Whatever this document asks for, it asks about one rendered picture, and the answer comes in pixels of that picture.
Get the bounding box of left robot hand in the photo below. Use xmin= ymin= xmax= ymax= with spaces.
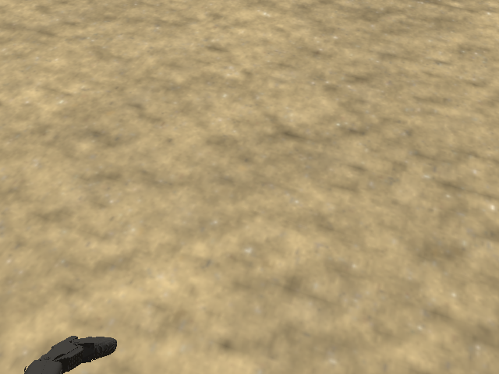
xmin=24 ymin=336 xmax=117 ymax=374

